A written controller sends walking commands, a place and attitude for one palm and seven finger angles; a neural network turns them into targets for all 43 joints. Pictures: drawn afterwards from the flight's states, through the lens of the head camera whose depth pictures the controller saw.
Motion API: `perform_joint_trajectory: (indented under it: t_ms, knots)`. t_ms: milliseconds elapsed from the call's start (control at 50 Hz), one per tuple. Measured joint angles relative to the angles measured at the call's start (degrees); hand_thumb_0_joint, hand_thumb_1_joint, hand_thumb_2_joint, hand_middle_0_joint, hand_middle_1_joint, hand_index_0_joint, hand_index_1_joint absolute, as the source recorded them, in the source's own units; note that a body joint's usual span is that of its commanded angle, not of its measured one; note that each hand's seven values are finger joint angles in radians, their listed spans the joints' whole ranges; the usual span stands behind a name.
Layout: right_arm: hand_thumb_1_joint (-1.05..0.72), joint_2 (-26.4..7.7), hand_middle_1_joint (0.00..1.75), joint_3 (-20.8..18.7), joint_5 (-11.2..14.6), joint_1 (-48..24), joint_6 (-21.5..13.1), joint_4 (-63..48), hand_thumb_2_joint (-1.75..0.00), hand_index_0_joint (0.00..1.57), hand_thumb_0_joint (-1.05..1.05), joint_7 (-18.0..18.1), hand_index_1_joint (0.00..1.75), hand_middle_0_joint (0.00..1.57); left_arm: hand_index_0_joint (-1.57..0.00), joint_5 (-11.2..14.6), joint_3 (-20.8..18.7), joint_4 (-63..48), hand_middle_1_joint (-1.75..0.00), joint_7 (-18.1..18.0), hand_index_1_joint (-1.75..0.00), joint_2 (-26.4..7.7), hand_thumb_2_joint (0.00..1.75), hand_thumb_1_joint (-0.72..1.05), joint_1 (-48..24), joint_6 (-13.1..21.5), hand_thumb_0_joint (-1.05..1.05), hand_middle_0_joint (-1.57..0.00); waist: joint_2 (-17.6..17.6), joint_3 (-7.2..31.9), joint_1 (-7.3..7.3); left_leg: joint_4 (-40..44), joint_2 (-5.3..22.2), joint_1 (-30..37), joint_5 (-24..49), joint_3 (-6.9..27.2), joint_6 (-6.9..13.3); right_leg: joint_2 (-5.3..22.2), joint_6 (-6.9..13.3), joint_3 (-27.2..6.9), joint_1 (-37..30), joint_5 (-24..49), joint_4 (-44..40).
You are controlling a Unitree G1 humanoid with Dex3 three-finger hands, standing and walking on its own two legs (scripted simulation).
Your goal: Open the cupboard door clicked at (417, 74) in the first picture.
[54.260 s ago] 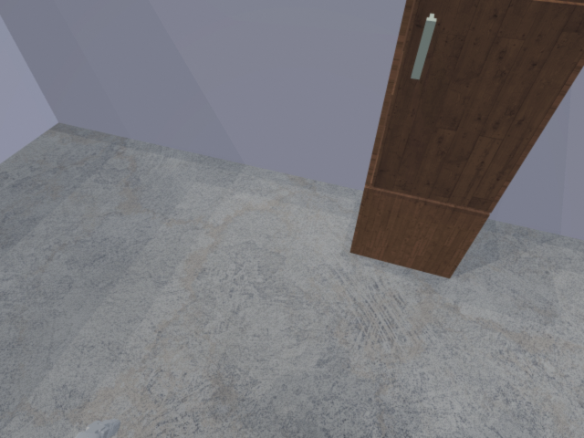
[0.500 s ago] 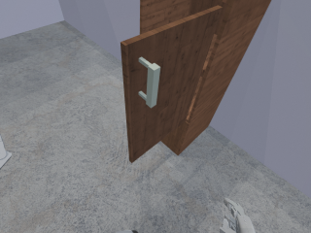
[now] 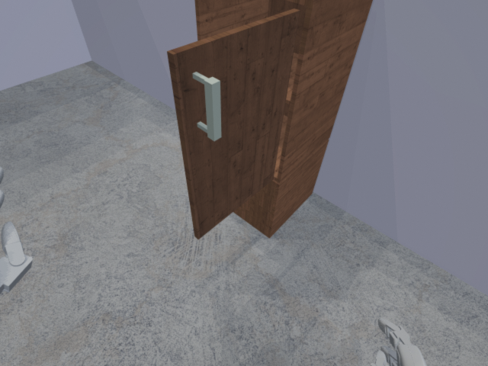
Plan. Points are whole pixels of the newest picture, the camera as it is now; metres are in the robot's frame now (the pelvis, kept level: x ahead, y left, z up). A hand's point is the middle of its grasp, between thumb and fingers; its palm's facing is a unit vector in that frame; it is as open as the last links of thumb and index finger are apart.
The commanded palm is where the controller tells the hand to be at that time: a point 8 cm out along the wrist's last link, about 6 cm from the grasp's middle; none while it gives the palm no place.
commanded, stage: stop stepping back and stand still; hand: left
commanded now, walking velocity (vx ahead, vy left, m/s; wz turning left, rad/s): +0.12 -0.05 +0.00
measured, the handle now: (206, 107) +0.57 +0.11 +0.14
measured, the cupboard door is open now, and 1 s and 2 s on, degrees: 88 88 88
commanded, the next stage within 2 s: let the arm hang, fingers relaxed in 0.56 s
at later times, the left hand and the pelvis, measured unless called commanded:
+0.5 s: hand out of the picture +0.16 +0.30 +0.16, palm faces +0.46 -0.78 -0.43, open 7.4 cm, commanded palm +0.09 +0.33 +0.18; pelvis -0.04 +0.03 +0.00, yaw +2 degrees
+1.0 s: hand out of the picture +0.01 +0.21 -0.17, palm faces +0.14 -0.98 -0.15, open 6.8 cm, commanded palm none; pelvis -0.05 +0.04 +0.00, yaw +4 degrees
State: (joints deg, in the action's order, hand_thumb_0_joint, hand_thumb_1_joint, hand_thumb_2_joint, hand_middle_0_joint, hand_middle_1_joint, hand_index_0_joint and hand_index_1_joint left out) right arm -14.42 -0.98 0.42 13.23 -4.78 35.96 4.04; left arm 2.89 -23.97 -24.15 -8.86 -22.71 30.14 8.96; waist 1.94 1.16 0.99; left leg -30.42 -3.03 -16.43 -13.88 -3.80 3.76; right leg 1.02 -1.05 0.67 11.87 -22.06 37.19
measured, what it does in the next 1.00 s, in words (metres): steps on the spot: left foot, then right foot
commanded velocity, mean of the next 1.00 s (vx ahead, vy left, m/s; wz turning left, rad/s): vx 0.07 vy -0.02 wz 0.00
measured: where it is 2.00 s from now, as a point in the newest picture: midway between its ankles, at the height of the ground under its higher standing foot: outside the picture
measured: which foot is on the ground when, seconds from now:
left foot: down 0.00-0.12, up 0.14-0.34, down 0.36-1.00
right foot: down 0.00-0.38, up 0.40-0.60, down 0.62-1.00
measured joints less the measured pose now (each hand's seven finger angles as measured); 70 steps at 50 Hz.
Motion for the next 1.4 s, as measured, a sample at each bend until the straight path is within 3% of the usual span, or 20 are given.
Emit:
perform_joint_trajectory:
  t_ms: [60,100,140,200,240,280,360,400,480,600,660,700,780,840,880,920,960,1040,1220,1400]
  knots:
    - [-0.90,1.2,0.30,0.6,-0.5,0.3,-1.1,-0.7,-0.90,0.20,0.02,-0.4,0.30,0.20,-0.21,-0.6,1.1,-1.2,-0.30,0.4,-0.30,-0.3,0.89,0.89,-0.1,0.0,0.01,-0.21,0.6,-0.1,0.52,1.1,-0.2,-0.1,1.6,0.4,-0.2,-0.2,0.6,0.5,0.0,-2.0,-1.4]
    - [-0.90,1.9,0.30,1.1,-0.7,0.3,-1.2,-1.3,-0.90,0.20,0.02,-0.6,0.30,0.20,-0.21,-0.9,1.0,-2.8,-0.30,0.5,-0.30,-0.8,0.89,0.89,0.7,1.0,0.01,-0.22,0.3,-0.5,0.62,0.6,0.2,-1.2,2.3,0.8,-0.6,-0.7,1.8,1.4,-0.6,1.4,-5.1]
    - [-0.90,2.3,0.30,1.1,-1.1,0.5,-0.7,-1.5,-0.90,0.20,0.02,-0.8,0.30,0.20,-0.21,-1.1,0.9,-4.0,-0.30,0.8,-0.30,-1.2,0.89,0.89,1.7,2.1,0.01,-0.22,-1.2,-0.5,0.72,-2.9,1.1,-3.5,-2.1,2.2,-1.5,-1.8,2.9,2.6,-0.4,3.3,-6.2]
    - [-0.90,2.6,0.30,0.8,-1.0,1.1,0.3,0.2,-0.90,0.21,0.02,-1.2,0.30,0.20,-0.21,-1.0,0.4,-4.9,-0.30,1.0,-0.30,-1.1,0.89,0.89,3.3,3.7,0.01,-0.22,-1.3,0.5,-1.30,-19.2,1.2,-9.0,-7.4,3.2,-3.1,-2.2,3.6,1.8,0.3,4.4,-7.4]
    - [-0.90,2.5,0.30,0.9,-1.1,1.8,0.6,1.2,-0.90,0.21,0.02,-1.0,0.30,0.20,-0.21,-1.1,-0.1,-3.7,-0.30,1.0,-0.30,-0.5,0.89,0.89,3.5,4.6,0.01,-0.22,-0.9,1.3,-2.01,-23.1,2.1,-9.9,-6.3,2.6,-3.4,-1.8,3.2,1.2,0.0,5.6,-9.0]
    - [-0.90,2.3,0.30,1.0,-1.0,2.7,0.4,1.7,-0.90,0.21,0.02,-0.4,0.30,0.20,-0.21,-1.3,-0.1,-1.5,-0.30,0.8,-0.30,0.0,0.89,0.89,2.2,4.6,0.01,-0.22,-0.8,1.6,-2.07,-19.1,3.6,-8.1,-5.6,1.7,-3.1,-1.2,2.6,1.4,-0.2,6.1,-9.8]
    - [-0.90,0.8,0.31,0.6,-1.1,3.6,-0.8,1.7,-0.90,0.21,0.02,0.9,0.30,0.20,-0.21,-1.5,1.3,1.1,-0.30,-0.2,-0.30,1.8,0.89,0.89,-1.2,3.3,0.01,-0.22,-2.2,0.9,-1.57,-2.6,5.9,0.1,-4.8,1.6,-2.1,-0.5,1.1,2.9,0.7,4.0,-6.3]
    - [-0.90,1.4,0.30,0.4,-1.1,2.3,-1.1,2.0,-0.90,0.21,0.02,1.2,0.30,0.20,-0.21,-1.4,1.5,1.0,-0.30,-0.5,-0.30,2.3,0.90,0.89,-2.3,2.3,0.01,-0.21,-0.8,-0.9,-1.54,-2.9,4.5,0.6,-3.5,0.6,-2.6,0.8,0.8,1.6,2.0,1.7,-2.2]
    - [-0.90,4.1,0.30,1.1,-1.5,0.5,-3.0,1.5,-0.90,0.21,0.02,0.3,0.30,0.20,-0.21,-1.7,0.7,-1.6,-0.30,-0.4,-0.30,0.4,0.90,0.89,-2.7,1.4,0.01,-0.21,0.5,-3.4,-0.77,-1.8,4.0,1.9,-2.1,-0.1,-2.5,-0.5,0.6,1.1,5.5,-2.7,6.4]
    - [-0.90,6.1,0.30,3.2,-1.0,-0.5,-3.7,-0.6,-0.90,0.21,0.02,-1.8,0.30,0.20,-0.21,-1.0,-1.8,-6.5,-0.30,0.0,-0.30,-3.2,0.90,0.89,0.8,2.6,0.01,-0.21,-0.5,-3.9,-0.44,-0.8,4.5,2.1,-1.6,-0.7,-3.2,-1.6,0.3,4.0,3.5,2.9,-3.4]
    - [-0.90,5.3,0.31,3.2,-0.9,-1.5,-2.2,-0.5,-0.90,0.21,0.01,-2.0,0.30,0.20,-0.21,-0.9,-1.8,-4.5,-0.30,0.7,-0.30,-2.9,0.89,0.89,2.0,3.1,0.01,-0.22,-3.3,-3.9,-0.47,-3.2,5.7,0.7,-3.2,-0.3,-3.6,-3.1,3.8,4.5,2.7,7.0,-6.6]
    - [-0.90,3.8,0.31,1.9,-0.4,-2.0,-1.6,2.4,-0.90,0.21,0.01,-3.7,0.30,0.20,-0.20,-2.9,2.5,4.5,-0.30,3.1,-0.30,-2.8,0.90,0.89,-1.8,2.4,0.00,-0.21,-4.8,-1.9,-0.82,-9.1,5.2,-3.0,-8.7,0.4,-3.8,-2.4,4.6,5.2,4.5,6.5,-5.7]
    - [-0.90,0.7,0.30,0.3,-0.8,-2.7,4.0,7.2,-0.90,0.21,0.01,-5.2,0.30,0.20,-0.20,-4.3,12.7,31.7,-0.30,6.9,-0.30,3.3,0.90,0.90,-11.5,-6.6,0.00,-0.20,-6.4,0.1,-0.33,-15.1,4.8,-5.0,-14.3,0.1,-3.9,0.4,4.1,6.2,6.4,4.3,-2.3]
    - [-0.90,0.2,0.30,-0.2,-1.6,-2.2,6.3,8.9,-0.90,0.21,0.01,-5.3,0.30,0.20,-0.19,-4.6,18.0,48.6,-0.30,7.8,-0.30,8.7,0.90,0.91,-14.3,-10.5,0.00,-0.20,-5.7,-1.8,0.73,-10.3,4.9,-2.0,-11.7,0.8,-3.7,1.2,3.6,6.7,6.2,3.2,-0.5]
    - [-0.91,0.5,0.30,-0.2,-2.0,-1.6,6.8,10.3,-0.90,0.20,0.01,-5.2,0.30,0.20,-0.19,-4.4,21.1,57.2,-0.30,8.4,-0.30,11.4,0.90,0.91,-14.5,-11.5,0.00,-0.20,-4.5,-3.6,1.26,-5.7,5.2,0.4,-4.2,1.6,-3.5,0.9,3.2,7.0,5.8,2.7,0.5]
    - [-0.91,1.4,0.30,0.3,-2.5,-0.9,6.9,12.8,-0.90,0.20,0.01,-4.8,0.30,0.20,-0.19,-4.0,23.3,64.8,-0.30,8.9,-0.30,13.7,0.90,0.91,-14.3,-12.3,0.01,-0.20,-1.9,-5.2,0.99,-5.4,5.1,1.4,-3.7,1.3,-4.1,1.0,2.2,6.7,4.6,3.5,-0.3]
    - [-0.91,2.5,0.30,0.7,-2.5,0.6,7.0,15.3,-0.90,0.20,0.01,-4.4,0.30,0.20,-0.20,-2.6,21.5,69.2,-0.30,7.5,-0.30,14.7,0.89,0.97,-14.1,-11.5,-0.02,-0.21,-0.2,-5.5,0.26,-4.2,5.5,2.1,-4.5,1.5,-4.5,0.5,2.3,7.0,3.2,4.8,-3.3]
    - [-0.91,3.6,0.30,1.0,-2.5,2.6,7.3,19.5,-0.90,0.20,0.01,-3.8,0.30,0.20,-0.21,-3.1,21.6,75.8,-0.30,7.9,-0.30,11.9,0.89,1.02,-14.9,-10.6,-0.05,-0.21,0.2,-5.4,-1.08,-0.6,5.7,3.2,-2.7,1.9,-4.3,-0.2,2.6,7.5,0.9,8.0,-9.1]
    - [-0.91,4.2,0.30,0.8,-1.9,2.7,6.5,24.2,-0.90,0.20,0.01,-3.4,0.30,0.20,-0.20,-3.2,22.4,86.4,-0.30,8.2,-0.30,10.6,0.89,0.94,-14.3,-10.0,-0.01,-0.21,-4.1,-4.8,-0.91,4.8,4.0,6.2,0.3,0.1,-2.6,1.1,1.1,5.8,-1.3,11.4,-13.9]
    - [-0.91,4.3,0.30,0.6,-1.8,1.8,5.9,27.2,-0.90,0.21,0.01,-3.5,0.30,0.20,-0.20,-3.3,22.4,89.2,-0.30,7.9,-0.30,11.3,0.89,0.92,-15.3,-9.3,0.00,-0.20,-4.9,-4.5,-0.98,7.1,2.8,7.3,1.6,-1.3,-1.8,2.2,0.4,4.5,-0.8,11.8,-13.7]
